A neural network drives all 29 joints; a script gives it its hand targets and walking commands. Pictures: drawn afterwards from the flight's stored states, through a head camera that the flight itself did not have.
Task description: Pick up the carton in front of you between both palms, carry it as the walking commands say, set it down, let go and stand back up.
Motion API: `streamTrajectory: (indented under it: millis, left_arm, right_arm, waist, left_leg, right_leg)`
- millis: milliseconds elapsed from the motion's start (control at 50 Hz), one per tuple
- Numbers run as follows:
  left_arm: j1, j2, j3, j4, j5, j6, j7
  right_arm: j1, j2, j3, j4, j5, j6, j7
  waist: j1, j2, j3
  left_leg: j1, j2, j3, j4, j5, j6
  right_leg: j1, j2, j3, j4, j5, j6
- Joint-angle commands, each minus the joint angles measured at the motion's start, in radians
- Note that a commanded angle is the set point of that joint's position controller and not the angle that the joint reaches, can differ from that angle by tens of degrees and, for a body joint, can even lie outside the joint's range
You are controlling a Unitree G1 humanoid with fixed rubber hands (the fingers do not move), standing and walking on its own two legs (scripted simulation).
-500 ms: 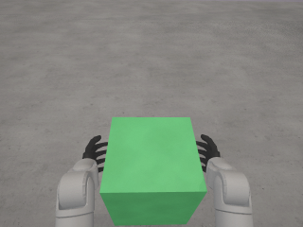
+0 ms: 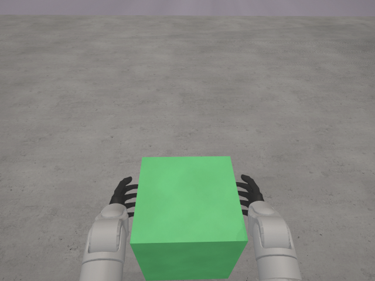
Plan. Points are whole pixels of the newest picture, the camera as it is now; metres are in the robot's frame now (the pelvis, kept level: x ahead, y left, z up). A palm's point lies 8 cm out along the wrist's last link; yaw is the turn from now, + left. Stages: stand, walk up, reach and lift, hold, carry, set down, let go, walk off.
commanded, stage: carry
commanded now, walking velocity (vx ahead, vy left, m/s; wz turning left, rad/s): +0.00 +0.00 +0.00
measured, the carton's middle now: (186, 220) +0.29 +0.00 -0.04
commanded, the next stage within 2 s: hold in 0.74 s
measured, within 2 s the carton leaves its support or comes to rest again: neither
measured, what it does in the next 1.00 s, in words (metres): stands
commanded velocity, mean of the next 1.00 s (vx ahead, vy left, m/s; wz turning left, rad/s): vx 0.00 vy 0.00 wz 0.00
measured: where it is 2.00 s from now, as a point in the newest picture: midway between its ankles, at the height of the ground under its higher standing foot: outside the picture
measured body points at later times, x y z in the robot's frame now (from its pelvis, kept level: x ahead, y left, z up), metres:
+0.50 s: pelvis -0.03 -0.01 +0.00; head -0.05 +0.00 +0.45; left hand +0.27 +0.14 +0.03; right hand +0.27 -0.16 +0.03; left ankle +0.07 +0.11 -0.73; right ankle -0.09 -0.10 -0.73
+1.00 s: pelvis -0.04 +0.00 +0.01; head -0.05 +0.02 +0.46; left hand +0.27 +0.11 +0.03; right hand +0.23 -0.19 +0.04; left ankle +0.06 +0.13 -0.73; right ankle -0.09 -0.10 -0.73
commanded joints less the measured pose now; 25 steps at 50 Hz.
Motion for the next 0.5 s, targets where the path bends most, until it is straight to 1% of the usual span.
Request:
streamTrajectory:
  millis: [0,60,100,140,200,280,400,480]
  left_arm:
    - [-0.498,-0.788,-0.444,-0.014,-0.196,-0.124,-0.193]
    - [-0.538,-0.849,-0.447,0.031,-0.193,-0.167,-0.207]
    - [-0.544,-0.881,-0.462,0.037,-0.201,-0.176,-0.214]
    - [-0.534,-0.9,-0.488,0.022,-0.216,-0.168,-0.218]
    - [-0.502,-0.905,-0.531,-0.028,-0.244,-0.134,-0.218]
    - [-0.473,-0.876,-0.52,-0.041,-0.236,-0.101,-0.214]
    - [-0.502,-0.882,-0.534,-0.063,-0.247,-0.102,-0.214]
    - [-0.496,-0.88,-0.534,-0.062,-0.247,-0.102,-0.213]
  right_arm:
    - [-0.456,0.79,0.43,0.012,0.185,-0.108,0.19]
    - [-0.497,0.852,0.432,0.053,0.182,-0.152,0.205]
    - [-0.503,0.886,0.447,0.059,0.19,-0.16,0.213]
    - [-0.494,0.908,0.474,0.043,0.206,-0.153,0.218]
    - [-0.464,0.916,0.52,-0.006,0.237,-0.119,0.218]
    - [-0.437,0.883,0.511,-0.019,0.233,-0.086,0.217]
    - [-0.468,0.89,0.526,-0.044,0.246,-0.088,0.218]
    - [-0.463,0.887,0.527,-0.042,0.246,-0.088,0.218]
  waist:
    - [0.002,0.001,-0.159]
    - [0.002,0.001,-0.17]
    - [0.001,0.003,-0.187]
    - [0.001,0.006,-0.204]
    - [0.001,0.01,-0.221]
    - [0.001,0.01,-0.214]
    - [0.0,0.008,-0.19]
    - [0.0,0.008,-0.2]
  left_leg:
    - [0.198,0.087,-0.106,-0.065,0.202,0.013]
    - [0.202,0.087,-0.107,-0.075,0.19,0.011]
    - [0.206,0.089,-0.108,-0.076,0.203,0.011]
    - [0.21,0.09,-0.108,-0.074,0.223,0.012]
    - [0.213,0.093,-0.109,-0.07,0.25,0.012]
    - [0.202,0.094,-0.109,-0.072,0.244,0.011]
    - [0.191,0.091,-0.109,-0.083,0.198,0.005]
    - [0.193,0.092,-0.109,-0.08,0.215,0.005]
  right_leg:
    - [-0.125,-0.1,0.081,-0.132,0.203,-0.022]
    - [-0.131,-0.097,0.086,-0.135,0.186,-0.026]
    - [-0.125,-0.095,0.087,-0.128,0.195,-0.028]
    - [-0.117,-0.093,0.087,-0.118,0.21,-0.028]
    - [-0.109,-0.091,0.087,-0.105,0.23,-0.028]
    - [-0.117,-0.091,0.091,-0.105,0.225,-0.029]
    - [-0.139,-0.093,0.097,-0.122,0.193,-0.035]
    - [-0.134,-0.091,0.097,-0.115,0.213,-0.036]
